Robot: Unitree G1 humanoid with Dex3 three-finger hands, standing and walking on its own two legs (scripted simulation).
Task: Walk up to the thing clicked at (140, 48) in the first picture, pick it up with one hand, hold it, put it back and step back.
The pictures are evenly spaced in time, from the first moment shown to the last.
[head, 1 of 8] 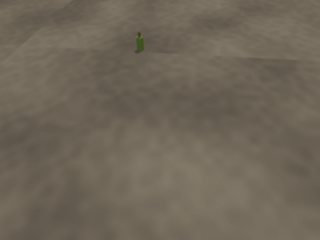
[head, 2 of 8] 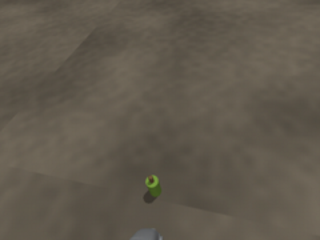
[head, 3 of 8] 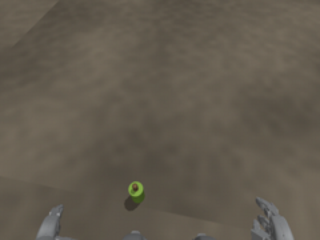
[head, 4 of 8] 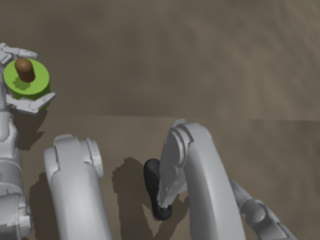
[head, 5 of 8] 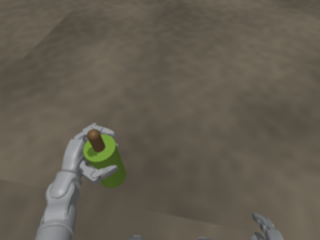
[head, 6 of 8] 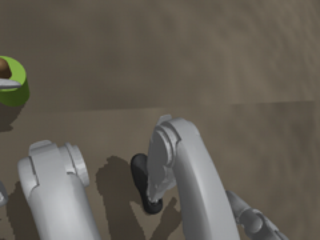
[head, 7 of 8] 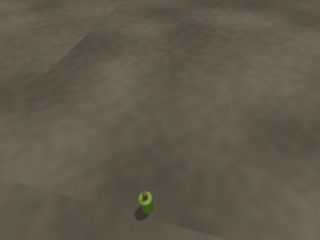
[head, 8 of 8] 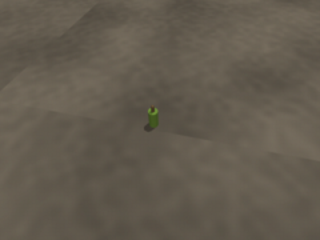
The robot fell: no
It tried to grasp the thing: yes
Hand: left
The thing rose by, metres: 0.66
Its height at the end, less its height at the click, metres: +0.00
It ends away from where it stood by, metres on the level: 0.01
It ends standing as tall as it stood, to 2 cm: yes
